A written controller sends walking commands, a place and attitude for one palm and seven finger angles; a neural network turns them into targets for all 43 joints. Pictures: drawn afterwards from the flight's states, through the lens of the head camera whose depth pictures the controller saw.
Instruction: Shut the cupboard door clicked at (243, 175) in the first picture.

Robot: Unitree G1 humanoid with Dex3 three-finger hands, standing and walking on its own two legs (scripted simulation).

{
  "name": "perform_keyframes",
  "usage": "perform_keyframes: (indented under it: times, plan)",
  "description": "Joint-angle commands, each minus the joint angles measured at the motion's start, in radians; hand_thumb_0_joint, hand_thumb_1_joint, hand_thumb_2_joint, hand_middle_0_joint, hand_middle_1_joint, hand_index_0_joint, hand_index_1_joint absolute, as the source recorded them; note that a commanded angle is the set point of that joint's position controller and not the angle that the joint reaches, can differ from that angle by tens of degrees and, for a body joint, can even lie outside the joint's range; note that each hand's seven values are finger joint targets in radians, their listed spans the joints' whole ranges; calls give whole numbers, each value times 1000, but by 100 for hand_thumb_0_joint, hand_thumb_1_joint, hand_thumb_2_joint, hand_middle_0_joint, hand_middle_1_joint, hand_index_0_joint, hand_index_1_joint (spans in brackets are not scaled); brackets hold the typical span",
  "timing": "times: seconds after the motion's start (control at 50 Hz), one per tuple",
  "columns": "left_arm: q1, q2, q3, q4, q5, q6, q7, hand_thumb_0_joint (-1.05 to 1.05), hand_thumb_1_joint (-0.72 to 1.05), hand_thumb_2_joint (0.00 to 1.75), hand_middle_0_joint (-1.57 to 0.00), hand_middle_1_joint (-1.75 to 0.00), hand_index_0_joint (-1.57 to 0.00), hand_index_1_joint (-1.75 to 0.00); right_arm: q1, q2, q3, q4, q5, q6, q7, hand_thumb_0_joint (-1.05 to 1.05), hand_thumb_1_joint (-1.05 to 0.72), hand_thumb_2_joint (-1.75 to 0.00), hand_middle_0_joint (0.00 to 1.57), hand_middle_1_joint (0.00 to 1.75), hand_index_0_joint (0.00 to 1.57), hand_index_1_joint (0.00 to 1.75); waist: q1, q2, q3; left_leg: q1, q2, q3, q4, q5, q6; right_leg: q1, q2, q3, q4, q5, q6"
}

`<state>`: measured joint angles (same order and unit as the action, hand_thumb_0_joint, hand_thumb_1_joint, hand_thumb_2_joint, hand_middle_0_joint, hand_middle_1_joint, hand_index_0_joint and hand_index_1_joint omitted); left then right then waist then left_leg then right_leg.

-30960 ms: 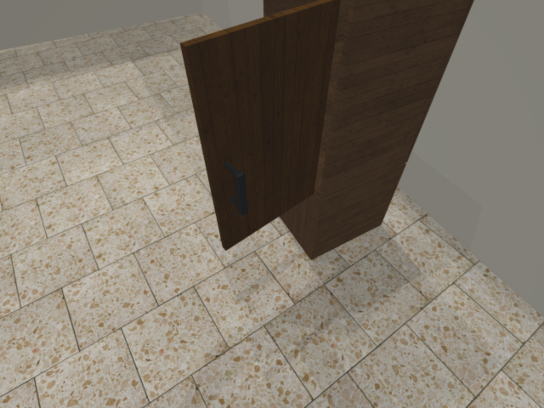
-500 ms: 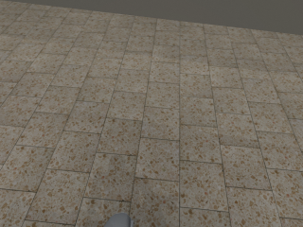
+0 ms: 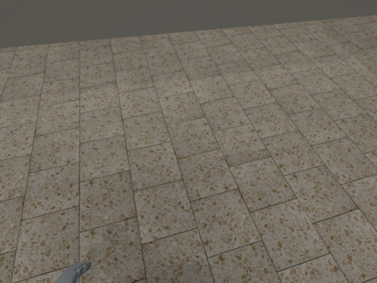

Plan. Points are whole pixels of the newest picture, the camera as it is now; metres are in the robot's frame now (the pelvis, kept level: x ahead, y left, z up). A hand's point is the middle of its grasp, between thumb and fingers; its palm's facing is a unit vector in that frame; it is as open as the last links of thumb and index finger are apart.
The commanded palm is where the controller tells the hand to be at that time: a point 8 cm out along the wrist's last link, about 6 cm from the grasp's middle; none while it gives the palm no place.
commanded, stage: turn to face it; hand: left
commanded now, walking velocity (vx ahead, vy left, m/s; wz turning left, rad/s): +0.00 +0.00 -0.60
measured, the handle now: out of the picture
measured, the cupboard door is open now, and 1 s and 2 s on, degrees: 66 66 66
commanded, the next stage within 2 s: none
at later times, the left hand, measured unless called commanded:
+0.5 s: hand (114, 270) +0.17 +0.19 -0.16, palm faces -0.24 -0.95 -0.19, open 7.4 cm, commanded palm none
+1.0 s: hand (156, 251) +0.21 +0.10 -0.16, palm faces -0.53 -0.82 -0.22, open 7.4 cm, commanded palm none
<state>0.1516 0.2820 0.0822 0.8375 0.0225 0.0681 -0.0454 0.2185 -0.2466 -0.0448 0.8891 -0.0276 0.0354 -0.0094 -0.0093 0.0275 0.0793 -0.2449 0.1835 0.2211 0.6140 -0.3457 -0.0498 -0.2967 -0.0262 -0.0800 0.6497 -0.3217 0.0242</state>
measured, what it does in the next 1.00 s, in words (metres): steps on the spot, turning right: right foot, then left foot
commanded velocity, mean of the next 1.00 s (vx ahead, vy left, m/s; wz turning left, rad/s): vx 0.00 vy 0.00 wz -0.60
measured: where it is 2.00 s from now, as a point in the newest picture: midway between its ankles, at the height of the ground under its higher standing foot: outside the picture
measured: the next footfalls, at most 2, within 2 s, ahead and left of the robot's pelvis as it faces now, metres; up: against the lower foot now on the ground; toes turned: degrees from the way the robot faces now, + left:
right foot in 0.02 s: +0.03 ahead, -0.13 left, +0.00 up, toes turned -5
left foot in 0.34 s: +0.10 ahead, +0.12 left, +0.00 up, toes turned -7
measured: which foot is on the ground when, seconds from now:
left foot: down 0.00-0.00, up 0.02-0.32, down 0.34-0.70, up 0.72-1.00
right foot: up 0.00-0.00, down 0.02-0.34, up 0.36-0.68, down 0.70-1.00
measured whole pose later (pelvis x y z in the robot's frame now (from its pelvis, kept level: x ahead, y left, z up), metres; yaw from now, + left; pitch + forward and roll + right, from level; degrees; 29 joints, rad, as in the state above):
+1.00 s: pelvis +0.04 -0.03 +0.01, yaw -34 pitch +3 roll +0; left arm 0.20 0.22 0.05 0.87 0.02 0.04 -0.01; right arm 0.14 -0.25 -0.05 0.87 -0.01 0.06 -0.02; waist 0.01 -0.01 0.09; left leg -0.45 0.05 0.03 0.86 -0.42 -0.09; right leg -0.26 0.04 0.08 0.51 -0.29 -0.02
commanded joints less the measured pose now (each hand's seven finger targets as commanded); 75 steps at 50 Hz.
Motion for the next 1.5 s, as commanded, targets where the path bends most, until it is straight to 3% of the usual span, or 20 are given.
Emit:
perform_keyframes:
  times: [0.0, 0.12, 0.28, 0.32, 0.34, 0.44, 0.58, 0.64, 0.66, 0.68, 0.7, 0.82, 1.0, 1.04, 1.06, 1.08, 1.18, 1.44, 1.46, 1.48]
  plan:
    - [193, 255, 44, -12, -3, -46, 33, 0, 90, 90, -20, -30, -20, -30, -91, -111, -23, -140, 14, -10, -9, 0, -90, -90, 20, 30, 20, 30, 111, -297, -147, -365, -97, -122, 472, -315, -22, 295, -381, 466, -303, 667, -222]
    - [13, 149, 27, -55, 1, -44, 58, 0, 90, 90, -20, -30, -20, -30, -54, -105, -21, -79, 15, -9, -13, 0, -90, -90, 20, 30, 20, 30, 17, -194, -139, -300, -81, -208, 454, -92, -42, 190, -215, 291, -247, 586, -206]
    - [-31, 153, 36, -50, -2, -28, 46, 0, 90, 90, -20, -30, -20, -30, 55, -88, -19, -65, 21, -26, -20, 0, -90, -90, 20, 30, 20, 30, -29, -173, -119, 5, -151, -175, -78, 93, -22, -3, -146, 371, -178, 365, -145]
    - [14, 49, 15, -71, -17, -16, 35, 0, 90, 90, -20, -30, -20, -30, 112, -226, -43, -61, 2, -41, -24, 0, -90, -90, 20, 30, 20, 30, -37, 248, -148, 197, 157, -502, -312, 184, 91, -238, 77, 185, 127, -124, -28]
    - [5, 57, 14, -91, -12, -20, 29, 0, 90, 90, -20, -30, -20, -30, 134, -265, -44, -82, -3, -36, -29, 0, -90, -90, 20, 30, 20, 30, -49, 268, -144, 124, 300, -610, -346, 225, 195, -246, 73, 108, 346, -327, -8]
    - [-16, 49, 25, -50, -3, -7, 1, 0, 90, 90, -20, -30, -20, -30, 2, -166, -21, -101, -7, -43, -35, 0, -90, -90, 20, 30, 20, 30, 2, 138, -83, 84, 160, -287, -285, 428, 174, -250, -13, 82, 507, -156, 30]
    - [-48, 15, 8, -66, -4, -12, 0, 0, 90, 90, -20, -30, -20, -30, 51, -196, -48, -53, -5, -29, -20, 0, -90, -90, 20, 30, 20, 30, -33, 192, -128, 142, 185, -153, -199, 506, 171, -98, 15, -20, 153, -145, 15]
    - [47, 43, 16, -42, -3, -22, 4, 0, 90, 90, -20, -30, -20, -30, 2, -204, -57, -58, 3, -21, -12, 0, -90, -90, 20, 30, 20, 30, 27, 160, -137, 35, 157, -89, -63, 369, 99, 102, 29, -38, -130, 69, -10]
    - [120, 106, 28, -19, 2, -30, 11, 0, 90, 90, -20, -30, -20, -30, -16, -174, -55, -70, 12, -19, -7, 0, -90, -90, 20, 30, 20, 30, 64, 18, -152, -81, 99, -52, 78, 203, 44, 240, -43, 62, -252, 179, -41]
    - [150, 218, 49, -8, 10, -44, 25, 0, 90, 90, -20, -30, -20, -30, -52, -85, -35, -120, 15, -15, -3, 0, -90, -90, 20, 30, 20, 30, 89, -348, -112, -353, -66, -2, 319, -266, -25, 328, -303, 431, -342, 422, -148]
    - [185, 251, 45, -4, -5, -41, 36, 0, 90, 90, -20, -30, -20, -30, -94, -108, -26, -145, 13, -1, -9, 0, -90, -90, 20, 30, 20, 30, 111, -303, -111, -368, -85, -152, 480, -305, -20, 218, -379, 492, -341, 505, -227]
    - [10, 137, 24, -50, 0, -49, 54, 0, 90, 90, -20, -30, -20, -30, -52, -102, -28, -82, 11, -3, -9, 0, -90, -90, 20, 30, 20, 30, 7, -178, -133, -315, -84, -213, 483, -46, -40, 168, -197, 303, -279, 489, -198]
    - [29, 168, 38, -28, -1, -38, 51, 0, 90, 90, -20, -30, -20, -30, -46, -92, -19, -101, 26, -21, -22, 0, -90, -90, 20, 30, 20, 30, 6, -179, -152, -113, -164, -197, 10, 1, -25, 151, -161, 429, -177, 609, -182]
    - [1, 117, 29, -47, -12, -30, 49, 0, 90, 90, -20, -30, -20, -30, 45, -142, -25, -76, 20, -38, -27, 0, -90, -90, 20, 30, 20, 30, -34, -50, -182, 135, -64, -280, -256, 196, 10, -26, -50, 354, -56, 382, -88]
    - [44, 56, 16, -60, -21, -26, 38, 0, 90, 90, -20, -30, -20, -30, 66, -245, -41, -80, 4, -44, -28, 0, -90, -90, 20, 30, 20, 30, -26, 238, -209, 275, 189, -516, -278, 423, 117, -219, 93, 203, 145, -84, -20]
    - [34, 76, 14, -67, -9, -27, 35, 0, 90, 90, -20, -30, -20, -30, 76, -261, -43, -87, 2, -36, -32, 0, -90, -90, 20, 30, 20, 30, -38, 265, -190, 234, 309, -570, -281, 525, 216, -251, 76, 131, 371, -337, 3]
    - [2, 59, 19, -40, -5, -8, 10, 0, 90, 90, -20, -30, -20, -30, -4, -170, -21, -111, -3, -39, -38, 0, -90, -90, 20, 30, 20, 30, 2, 132, -115, 181, 154, -264, -232, 666, 183, -272, -3, 96, 536, -163, 42]
    - [-12, 46, 5, -52, -1, -23, 4, 0, 90, 90, -20, -30, -20, -30, 27, -210, -55, -42, 1, -29, -13, 0, -90, -90, 20, 30, 20, 30, 12, 163, -133, 140, 176, -68, -68, 560, 108, 30, 22, -35, -78, 35, -12]
    - [63, 84, 13, -25, 1, -31, 9, 0, 90, 90, -20, -30, -20, -30, 19, -205, -57, -46, 9, -27, -8, 0, -90, -90, 20, 30, 20, 30, 50, 91, -156, 51, 135, -27, 53, 485, 63, 180, 12, -16, -198, 174, -32]
    - [140, 186, 32, -6, 9, -45, 22, 0, 90, 90, -20, -30, -20, -30, 19, -142, -43, -75, 18, -24, -1, 0, -90, -90, 20, 30, 20, 30, 86, -189, -189, -177, 30, 24, 269, 139, -1, 378, -194, 243, -274, 409, -110]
